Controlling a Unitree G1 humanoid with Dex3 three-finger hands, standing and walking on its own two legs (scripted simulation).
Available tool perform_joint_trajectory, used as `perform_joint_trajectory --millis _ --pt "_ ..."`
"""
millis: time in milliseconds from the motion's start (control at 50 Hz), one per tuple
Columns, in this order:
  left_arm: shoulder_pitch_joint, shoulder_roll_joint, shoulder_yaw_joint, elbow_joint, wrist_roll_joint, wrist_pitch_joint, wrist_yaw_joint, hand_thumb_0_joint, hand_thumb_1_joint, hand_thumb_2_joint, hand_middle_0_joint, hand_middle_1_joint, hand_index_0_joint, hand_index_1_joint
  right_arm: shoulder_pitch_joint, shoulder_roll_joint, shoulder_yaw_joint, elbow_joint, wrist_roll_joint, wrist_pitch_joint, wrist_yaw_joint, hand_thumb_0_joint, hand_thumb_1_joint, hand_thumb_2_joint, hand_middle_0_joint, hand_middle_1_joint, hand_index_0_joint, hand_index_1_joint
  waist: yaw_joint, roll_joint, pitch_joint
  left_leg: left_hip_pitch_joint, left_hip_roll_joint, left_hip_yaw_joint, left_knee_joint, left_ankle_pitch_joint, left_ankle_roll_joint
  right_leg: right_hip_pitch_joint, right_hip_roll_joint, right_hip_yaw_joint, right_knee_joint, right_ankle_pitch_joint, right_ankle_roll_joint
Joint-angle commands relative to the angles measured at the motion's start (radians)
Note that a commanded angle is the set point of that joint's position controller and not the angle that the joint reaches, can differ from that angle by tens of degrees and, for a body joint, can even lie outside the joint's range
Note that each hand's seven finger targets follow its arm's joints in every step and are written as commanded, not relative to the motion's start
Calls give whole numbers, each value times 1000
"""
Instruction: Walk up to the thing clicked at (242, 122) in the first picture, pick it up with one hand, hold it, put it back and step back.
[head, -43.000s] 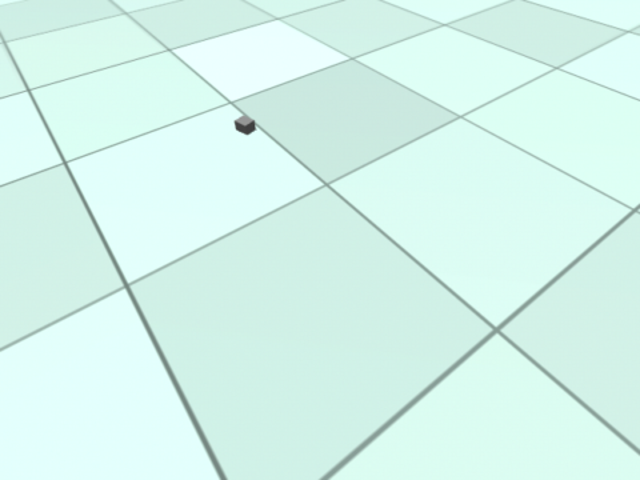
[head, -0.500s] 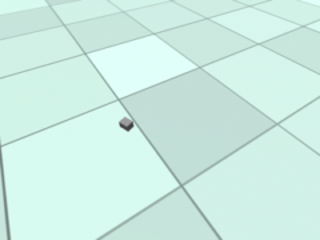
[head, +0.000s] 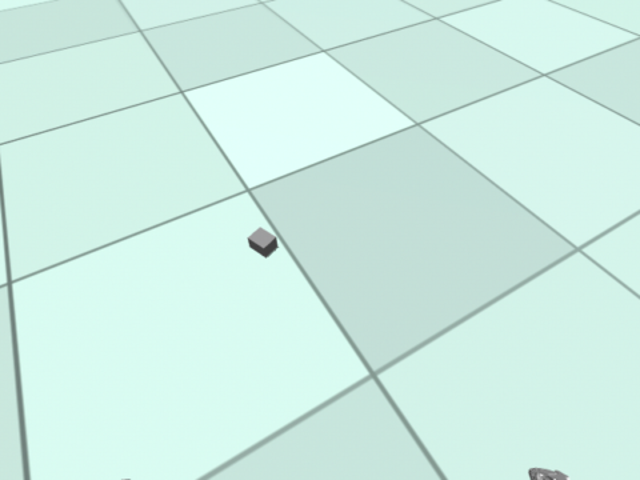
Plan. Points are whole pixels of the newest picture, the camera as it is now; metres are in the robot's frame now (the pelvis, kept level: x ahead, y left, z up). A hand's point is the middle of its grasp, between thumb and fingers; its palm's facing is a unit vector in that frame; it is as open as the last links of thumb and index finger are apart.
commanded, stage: step back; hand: left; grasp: from above
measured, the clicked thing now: (262, 242) +1.05 +0.28 -0.74
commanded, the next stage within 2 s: stand in 0.08 s
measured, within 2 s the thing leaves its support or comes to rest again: neither
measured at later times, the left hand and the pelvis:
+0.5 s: hand out of the picture +0.10 +0.26 -0.14, palm faces -0.04 -0.94 -0.33, open 7.4 cm; pelvis +0.01 +0.01 +0.02, yaw -1 degrees
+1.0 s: hand out of the picture +0.08 +0.25 -0.14, palm faces -0.05 -0.94 -0.34, open 7.4 cm; pelvis +0.01 +0.00 +0.02, yaw -1 degrees
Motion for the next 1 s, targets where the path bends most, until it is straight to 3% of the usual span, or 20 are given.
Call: perform_joint_trajectory --millis 0,40,60,100,120,240,300,560,580,620,680,860,940,980 --pt "-56 225 50 -38 2 -23 16 0 900 900 -200 -300 -200 -300 -48 -219 -43 -24 -3 -21 -13 0 -900 -900 200 300 200 300 -14 15 -147 92 103 -104 -131 259 61 47 -112 109 -135 291 -38" --pt "-50 220 48 -22 3 -23 16 0 900 900 -200 -300 -200 -300 -69 -218 -42 -16 -1 -23 -12 0 -900 -900 200 300 200 300 -7 4 -169 113 111 -97 -136 308 65 79 -107 95 -138 334 -30" --pt "-54 176 20 3 -7 -19 8 0 900 900 -200 -300 -200 -300 -35 -215 -31 -10 10 -32 -8 0 -900 -900 200 300 200 300 -24 0 -178 165 109 -113 -187 315 55 76 -105 98 -166 296 -25" --pt "-72 184 19 8 -4 -18 5 0 900 900 -200 -300 -200 -300 -61 -223 -34 0 7 -39 -8 0 -900 -900 200 300 200 300 -19 20 -150 173 113 -112 -213 335 45 80 -103 92 -193 281 -19" --pt "-75 183 17 17 -4 -17 4 0 900 900 -200 -300 -200 -300 -71 -224 -33 3 7 -40 -8 0 -900 -900 200 300 200 300 -16 26 -132 156 114 -115 -233 299 44 87 -102 89 -209 249 -15" --pt "-86 191 14 40 1 -22 3 0 900 900 -200 -300 -200 -300 -79 -217 -33 16 7 -46 -7 0 -900 -900 200 300 200 300 -15 8 -164 221 112 -91 -257 372 36 124 -121 91 -247 327 -11" --pt "-99 196 15 50 3 -19 3 0 900 900 -200 -300 -200 -300 -89 -209 -31 23 6 -42 -8 0 -900 -900 200 300 200 300 -15 2 -117 180 107 -92 -289 285 29 117 -121 91 -271 253 -9" --pt "-83 197 11 57 7 -19 2 0 900 900 -200 -300 -200 -300 -63 -212 -27 40 6 -37 -4 0 -900 -900 200 300 200 300 -22 -13 -120 189 103 -87 -305 230 22 95 -126 95 -306 212 -12" --pt "-81 196 10 58 5 -18 2 0 900 900 -200 -300 -200 -300 -53 -215 -27 42 6 -35 -4 0 -900 -900 200 300 200 300 -28 -10 -99 166 96 -85 -313 173 21 86 -123 97 -318 175 -9" --pt "-83 202 11 55 3 -17 1 0 900 900 -200 -300 -200 -300 -49 -217 -26 45 5 -36 -3 0 -900 -900 200 300 200 300 -28 4 -116 183 101 -85 -311 191 21 88 -126 101 -307 180 -14" --pt "-70 203 11 59 5 -14 1 0 900 900 -200 -300 -200 -300 -43 -212 -23 46 4 -32 -3 0 -900 -900 200 300 200 300 -24 -4 -82 143 95 -93 -328 114 20 74 -121 97 -314 122 -15" --pt "-53 198 6 50 5 -18 1 0 900 900 -200 -300 -200 -300 -27 -226 -24 45 4 -34 -3 0 -900 -900 200 300 200 300 -29 -2 -126 195 102 -84 -289 216 26 74 -127 106 -305 211 -14" --pt "-56 203 7 49 2 -15 1 0 900 900 -200 -300 -200 -300 -18 -219 -18 48 4 -33 -4 0 -900 -900 200 300 200 300 -29 -9 -101 173 100 -85 -300 187 20 69 -124 106 -304 183 -16" --pt "-51 202 6 49 4 -15 2 0 900 900 -200 -300 -200 -300 -24 -219 -19 45 3 -32 -4 0 -900 -900 200 300 200 300 -25 -7 -124 185 106 -84 -289 224 24 83 -126 103 -299 210 -16"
